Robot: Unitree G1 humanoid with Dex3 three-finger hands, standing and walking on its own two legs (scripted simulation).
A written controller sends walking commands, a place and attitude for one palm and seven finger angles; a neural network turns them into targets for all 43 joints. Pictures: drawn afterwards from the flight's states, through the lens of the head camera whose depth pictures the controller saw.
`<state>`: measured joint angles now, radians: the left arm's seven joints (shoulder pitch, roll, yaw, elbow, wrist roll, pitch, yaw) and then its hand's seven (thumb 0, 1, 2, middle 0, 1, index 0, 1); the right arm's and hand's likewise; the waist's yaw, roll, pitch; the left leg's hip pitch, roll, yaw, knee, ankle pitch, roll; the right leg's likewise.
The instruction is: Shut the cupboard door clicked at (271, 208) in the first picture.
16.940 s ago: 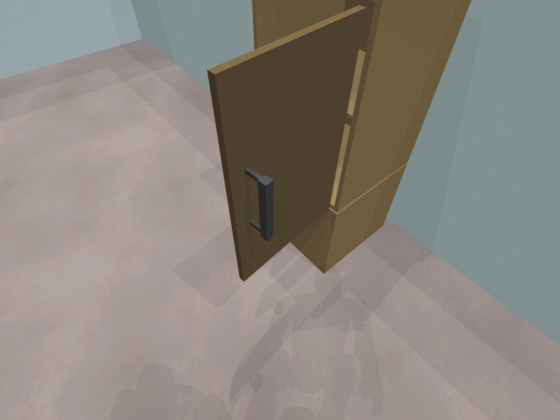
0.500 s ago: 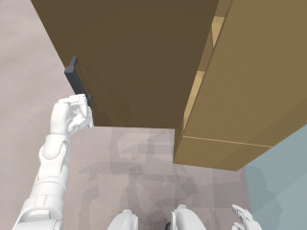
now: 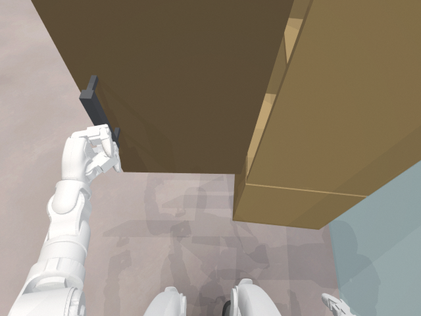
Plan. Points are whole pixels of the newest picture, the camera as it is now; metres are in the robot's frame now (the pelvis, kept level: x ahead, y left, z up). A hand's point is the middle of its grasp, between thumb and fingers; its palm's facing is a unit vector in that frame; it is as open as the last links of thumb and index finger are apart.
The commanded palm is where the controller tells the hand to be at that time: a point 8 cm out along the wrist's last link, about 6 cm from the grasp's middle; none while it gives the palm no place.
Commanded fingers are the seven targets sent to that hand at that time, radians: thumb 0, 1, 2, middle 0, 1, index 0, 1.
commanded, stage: push the door shut along its arc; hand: left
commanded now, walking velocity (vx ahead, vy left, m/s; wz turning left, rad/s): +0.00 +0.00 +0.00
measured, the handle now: (104, 117) +0.50 +0.23 +0.03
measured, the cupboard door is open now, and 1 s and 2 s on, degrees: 95 85 63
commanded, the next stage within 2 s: pull the fist back off the door in 1.78 s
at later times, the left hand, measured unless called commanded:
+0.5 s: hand (123, 133) +0.45 +0.18 +0.05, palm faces -0.10 -0.99 -0.04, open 3.1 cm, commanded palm +0.44 +0.22 +0.04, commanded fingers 0.00 0.90 0.90 -1.30 -1.50 -1.30 -1.50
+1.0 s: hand (147, 107) +0.52 +0.14 +0.04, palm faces -0.26 -0.97 -0.03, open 3.1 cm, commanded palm +0.52 +0.19 +0.04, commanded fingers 0.00 0.90 0.90 -1.30 -1.50 -1.30 -1.50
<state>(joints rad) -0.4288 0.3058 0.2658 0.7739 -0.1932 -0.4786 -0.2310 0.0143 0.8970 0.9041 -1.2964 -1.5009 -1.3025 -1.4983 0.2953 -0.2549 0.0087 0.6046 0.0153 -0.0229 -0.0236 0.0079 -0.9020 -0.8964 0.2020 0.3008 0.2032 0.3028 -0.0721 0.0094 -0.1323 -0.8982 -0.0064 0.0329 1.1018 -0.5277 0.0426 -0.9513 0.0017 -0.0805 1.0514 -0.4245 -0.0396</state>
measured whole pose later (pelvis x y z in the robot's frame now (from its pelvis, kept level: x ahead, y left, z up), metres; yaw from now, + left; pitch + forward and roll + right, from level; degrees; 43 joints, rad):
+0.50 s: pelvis +0.00 +0.00 -0.01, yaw +0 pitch +21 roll -2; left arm -0.71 0.40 0.28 1.04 -0.17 -0.47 -0.33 0.01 0.90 0.90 -1.30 -1.50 -1.30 -1.50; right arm 0.31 -0.26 0.02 0.63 0.02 0.00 -0.02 0.01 -0.90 -0.90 0.20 0.30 0.20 0.30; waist -0.11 0.02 -0.13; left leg -0.98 -0.01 0.02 1.15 -0.53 0.04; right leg -1.03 0.00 -0.09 1.09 -0.43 -0.04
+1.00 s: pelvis -0.01 +0.01 -0.02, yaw -2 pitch +26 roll -3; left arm -0.99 0.54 0.33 1.20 -0.09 -0.38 -0.41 0.01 0.90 0.90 -1.29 -1.50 -1.30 -1.50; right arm 0.37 -0.28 0.04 0.61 0.00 0.02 -0.01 0.00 -0.90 -0.90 0.20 0.30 0.20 0.30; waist -0.22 0.04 -0.11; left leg -1.12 0.02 0.03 1.22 -0.55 0.05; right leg -1.16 0.02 -0.09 1.13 -0.42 -0.04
